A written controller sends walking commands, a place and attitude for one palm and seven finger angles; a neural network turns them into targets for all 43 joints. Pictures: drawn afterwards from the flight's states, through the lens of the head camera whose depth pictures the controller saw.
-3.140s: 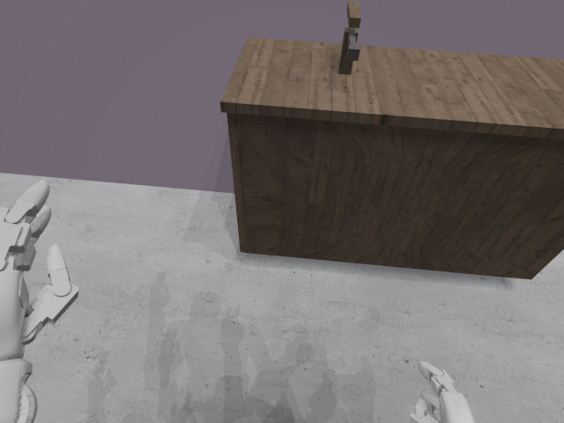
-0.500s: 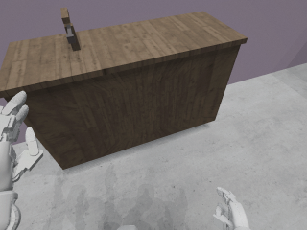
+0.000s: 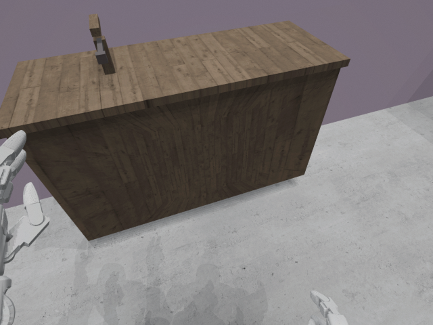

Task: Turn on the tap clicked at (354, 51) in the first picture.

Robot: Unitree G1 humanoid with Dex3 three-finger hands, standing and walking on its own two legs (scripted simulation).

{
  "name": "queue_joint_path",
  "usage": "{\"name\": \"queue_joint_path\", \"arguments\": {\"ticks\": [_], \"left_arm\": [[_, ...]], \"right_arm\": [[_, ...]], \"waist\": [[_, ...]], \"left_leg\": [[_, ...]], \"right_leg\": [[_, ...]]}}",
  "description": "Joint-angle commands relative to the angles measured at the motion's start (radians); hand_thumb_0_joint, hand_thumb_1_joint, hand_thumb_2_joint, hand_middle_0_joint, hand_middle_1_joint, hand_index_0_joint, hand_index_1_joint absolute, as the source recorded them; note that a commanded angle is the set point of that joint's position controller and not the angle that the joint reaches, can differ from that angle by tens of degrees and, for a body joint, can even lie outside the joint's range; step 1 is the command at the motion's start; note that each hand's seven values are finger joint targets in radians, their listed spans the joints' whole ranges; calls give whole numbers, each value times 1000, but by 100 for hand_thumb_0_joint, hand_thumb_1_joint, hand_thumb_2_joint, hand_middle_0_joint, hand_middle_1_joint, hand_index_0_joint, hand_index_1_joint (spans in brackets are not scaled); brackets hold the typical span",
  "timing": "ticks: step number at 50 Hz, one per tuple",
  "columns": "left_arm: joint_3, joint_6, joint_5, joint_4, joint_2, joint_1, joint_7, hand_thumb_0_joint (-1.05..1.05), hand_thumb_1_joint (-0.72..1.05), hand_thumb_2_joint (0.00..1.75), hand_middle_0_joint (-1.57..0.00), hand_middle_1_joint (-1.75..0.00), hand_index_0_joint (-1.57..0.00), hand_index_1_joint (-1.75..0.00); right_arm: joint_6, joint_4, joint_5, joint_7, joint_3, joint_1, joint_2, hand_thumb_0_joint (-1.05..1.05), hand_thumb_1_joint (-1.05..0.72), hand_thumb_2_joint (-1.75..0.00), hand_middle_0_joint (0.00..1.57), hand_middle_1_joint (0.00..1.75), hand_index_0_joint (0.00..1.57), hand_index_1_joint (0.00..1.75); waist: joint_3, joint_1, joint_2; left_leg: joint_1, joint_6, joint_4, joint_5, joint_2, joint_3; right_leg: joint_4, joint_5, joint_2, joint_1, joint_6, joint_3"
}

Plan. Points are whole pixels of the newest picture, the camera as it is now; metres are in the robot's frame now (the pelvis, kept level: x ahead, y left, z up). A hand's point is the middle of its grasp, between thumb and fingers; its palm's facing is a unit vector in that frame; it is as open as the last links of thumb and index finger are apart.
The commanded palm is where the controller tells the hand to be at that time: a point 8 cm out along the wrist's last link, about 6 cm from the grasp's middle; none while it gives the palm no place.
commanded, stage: take the last steps up to it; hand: left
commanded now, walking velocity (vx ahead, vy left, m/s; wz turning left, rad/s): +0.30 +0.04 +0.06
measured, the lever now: (101, 57) +0.79 +0.39 +0.13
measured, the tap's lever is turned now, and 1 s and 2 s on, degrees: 0 0 0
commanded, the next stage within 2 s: come to a stop and stand still in 1.58 s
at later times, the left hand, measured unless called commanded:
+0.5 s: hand (68, 169) +0.30 +0.25 +0.18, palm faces +0.46 -0.82 -0.35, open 7.4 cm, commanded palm +0.24 +0.28 +0.18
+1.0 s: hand (102, 125) +0.41 +0.24 +0.18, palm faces +0.42 -0.81 -0.41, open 7.4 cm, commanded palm +0.35 +0.28 +0.18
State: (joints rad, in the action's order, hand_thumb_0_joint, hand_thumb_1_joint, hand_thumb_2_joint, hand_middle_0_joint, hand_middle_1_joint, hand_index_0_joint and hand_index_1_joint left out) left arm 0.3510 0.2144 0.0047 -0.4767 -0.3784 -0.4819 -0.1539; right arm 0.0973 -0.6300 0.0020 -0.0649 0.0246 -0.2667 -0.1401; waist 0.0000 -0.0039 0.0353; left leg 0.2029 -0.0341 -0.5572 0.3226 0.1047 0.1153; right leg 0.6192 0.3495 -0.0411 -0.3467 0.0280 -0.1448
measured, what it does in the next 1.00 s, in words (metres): walks ahead: right foot, then left foot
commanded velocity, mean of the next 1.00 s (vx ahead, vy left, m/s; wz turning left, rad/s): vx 0.30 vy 0.05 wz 0.03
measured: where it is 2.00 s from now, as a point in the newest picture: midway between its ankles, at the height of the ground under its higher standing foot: (225, 300)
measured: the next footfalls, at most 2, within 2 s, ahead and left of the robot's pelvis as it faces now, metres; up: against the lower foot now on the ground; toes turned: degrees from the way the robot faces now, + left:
right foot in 0.02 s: +0.10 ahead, -0.10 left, +0.00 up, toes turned -8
left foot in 0.42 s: +0.14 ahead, +0.13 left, +0.00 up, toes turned +9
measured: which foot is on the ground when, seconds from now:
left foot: down 0.00-0.02, up 0.04-0.40, down 0.42-0.70, up 0.72-1.00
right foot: up 0.00-0.00, down 0.02-0.44, up 0.46-0.68, down 0.70-1.00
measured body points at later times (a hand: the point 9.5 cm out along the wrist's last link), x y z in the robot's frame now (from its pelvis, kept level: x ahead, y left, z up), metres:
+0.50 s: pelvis +0.08 +0.00 +0.00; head +0.08 +0.01 +0.45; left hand +0.27 +0.29 +0.20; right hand +0.25 -0.25 -0.08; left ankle +0.10 +0.12 -0.73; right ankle +0.06 -0.09 -0.71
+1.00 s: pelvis +0.20 +0.00 +0.00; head +0.24 +0.00 +0.45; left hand +0.38 +0.28 +0.20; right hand +0.36 -0.26 -0.09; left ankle +0.26 +0.13 -0.72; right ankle +0.18 -0.11 -0.73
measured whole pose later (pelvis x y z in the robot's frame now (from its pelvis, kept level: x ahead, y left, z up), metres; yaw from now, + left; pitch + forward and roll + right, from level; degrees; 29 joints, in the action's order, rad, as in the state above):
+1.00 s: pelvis +0.20 +0.00 +0.00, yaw +2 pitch +0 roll +1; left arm 0.35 0.24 0.01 -0.56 -0.35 -0.49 -0.17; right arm 0.05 -0.62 0.01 -0.07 -0.04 -0.22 -0.25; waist -0.07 0.01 -0.03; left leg 0.40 0.00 -0.63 0.26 0.08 0.14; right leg 0.54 0.33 -0.08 -0.20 0.00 -0.16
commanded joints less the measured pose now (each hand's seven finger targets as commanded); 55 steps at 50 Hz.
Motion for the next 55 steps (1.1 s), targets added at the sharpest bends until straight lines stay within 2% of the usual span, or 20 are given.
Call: {"name": "queue_joint_path", "arguments": {"ticks": [1, 2, 3, 8, 19, 20, 22, 23, 28, 33, 34, 35, 36, 38, 42, 49, 50, 52, 53, 55], "left_arm": [[133, 39, -1, -124, -195, 131, -26, 0, 90, 90, -20, -30, -20, -30], [150, 40, 13, -129, -208, 168, -22, 0, 90, 90, -20, -30, -20, -30], [151, 47, 14, -139, -209, 181, -14, 0, 90, 90, -20, -30, -20, -30], [127, 74, 14, -200, -170, 108, -8, 0, 90, 90, -20, -30, -20, -30], [85, 50, 17, -208, -140, 135, -47, 0, 90, 90, -20, -30, -20, -30], [81, 53, 18, -211, -134, 146, -44, 0, 90, 90, -20, -30, -20, -30], [83, 72, 18, -226, -135, 169, -37, 0, 90, 90, -20, -30, -20, -30], [91, 77, 10, -216, -161, 175, -26, 0, 90, 90, -20, -30, -20, -30], [104, 71, 13, -296, -148, 63, -20, 0, 90, 90, -20, -30, -20, -30], [118, 51, 16, -178, -138, 56, -21, 0, 90, 90, -20, -30, -20, -30], [120, 51, 14, -158, -143, 77, -20, 0, 90, 90, -20, -30, -20, -30], [150, 50, 9, -141, -185, 83, -25, 0, 90, 90, -20, -30, -20, -30], [176, 46, 23, -132, -206, 105, -24, 0, 90, 90, -20, -30, -20, -30], [168, 57, 30, -148, -196, 107, -9, 0, 90, 90, -20, -30, -20, -30], [125, 86, 14, -217, -152, 94, -14, 0, 90, 90, -20, -30, -20, -30], [128, 76, 16, -292, -152, 76, -48, 0, 90, 90, -20, -30, -20, -30], [129, 80, 16, -289, -154, 86, -48, 0, 90, 90, -20, -30, -20, -30], [119, 95, 21, -309, -139, 131, -45, 0, 90, 90, -20, -30, -20, -30], [139, 103, 18, -253, -181, 117, -35, 0, 90, 90, -20, -30, -20, -30], [140, 103, 18, -276, -175, 118, -23, 0, 90, 90, -20, -30, -20, -30]], "right_arm": [[28, 148, -8, -13, -61, 130, -138, 0, -90, -90, 20, 30, 20, 30], [36, 155, -4, -5, -76, 165, -170, 0, -90, -90, 20, 30, 20, 30], [32, 145, -2, 3, -78, 177, -176, 0, -90, -90, 20, 30, 20, 30], [0, 130, -4, -2, -56, 176, -152, 0, -90, -90, 20, 30, 20, 30], [13, 179, -2, -29, -70, 115, -166, 0, -90, -90, 20, 30, 20, 30], [12, 182, -5, -33, -77, 112, -180, 0, -90, -90, 20, 30, 20, 30], [13, 186, -12, -27, -75, 112, -191, 0, -90, -90, 20, 30, 20, 30], [26, 175, 1, -27, -66, 122, -171, 0, -90, -90, 20, 30, 20, 30], [53, 157, -5, -4, -74, 112, -178, 0, -90, -90, 20, 30, 20, 30], [38, 152, -7, -8, -64, 131, -170, 0, -90, -90, 20, 30, 20, 30], [31, 150, -10, -8, -64, 133, -159, 0, -90, -90, 20, 30, 20, 30], [20, 154, -13, -6, -64, 124, -136, 0, -90, -90, 20, 30, 20, 30], [25, 167, -11, -1, -67, 161, -148, 0, -90, -90, 20, 30, 20, 30], [15, 140, -11, 7, -68, 167, -157, 0, -90, -90, 20, 30, 20, 30], [-6, 129, -4, 4, -53, 172, -149, 0, -90, -90, 20, 30, 20, 30], [14, 176, 3, -17, -75, 135, -147, 0, -90, -90, 20, 30, 20, 30], [14, 179, -1, -24, -86, 122, -164, 0, -90, -90, 20, 30, 20, 30], [13, 192, -11, -20, -100, 112, -201, 0, -90, -90, 20, 30, 20, 30], [22, 183, 2, -22, -84, 128, -181, 0, -90, -90, 20, 30, 20, 30], [31, 162, -7, -9, -85, 126, -169, 0, -90, -90, 20, 30, 20, 30]], "waist": [[76, 11, -307], [76, 35, -351], [38, 19, -270], [45, -1, -135], [62, 2, -84], [56, -4, -14], [61, -11, 263], [27, -15, 307], [72, 2, 190], [86, 5, 135], [98, 10, 18], [123, 8, -230], [94, 31, -350], [37, 19, -218], [63, -1, -168], [110, 9, -111], [113, -1, -46], [142, -15, 288], [132, -12, 337], [88, -15, 206]], "left_leg": [[466, 53, -422, 242, -62, 40], [486, 39, -596, 240, -62, -69], [494, 31, -665, 189, -33, -128], [360, 13, -495, 22, 12, -85], [17, 49, 99, -27, -47, 42], [-53, 76, 147, -27, -7, -25], [-200, 209, 261, -85, 240, -410], [-154, 264, 323, -19, 307, -534], [-124, 214, 222, -304, 208, -217], [77, 123, 46, -183, 126, -54], [182, 103, -118, -118, 90, -22], [369, 61, -385, 34, -21, 53], [495, 39, -585, 226, -67, -27], [536, 22, -693, 161, -6, -140], [388, 13, -461, 34, 21, -79], [24, 34, 67, -140, -68, 84], [-65, 47, 109, -145, -44, 52], [-270, 199, 205, -312, 247, -400], [-227, 262, 268, -259, 323, -543], [-198, 294, 242, -287, 312, -476]], "right_leg": [[-337, 133, -281, 383, -176, 517], [-431, 274, -378, 301, -220, 699], [-450, 374, -377, 235, -235, 702], [-408, 48, -287, 113, -196, 298], [-235, 70, -184, 134, -136, 210], [-135, 42, -145, 75, -108, 189], [213, 177, 13, -185, -30, 47], [370, 241, 0, -256, -30, 87], [222, 80, -30, -181, -12, 48], [-126, -79, 31, 199, -18, -54], [-179, -66, -36, 305, -53, 53], [-261, -80, -236, 408, -151, 403], [-353, -72, -380, 383, -229, 653], [-366, -1, -390, 309, -253, 611], [-314, -314, -293, 216, -193, 238], [-167, -204, -189, 201, -128, 119], [-63, -199, -162, 148, -102, 107], [339, 183, 4, -165, -18, 17], [510, 289, 6, -239, -25, 85], [570, 209, -50, -335, -19, 142]]}}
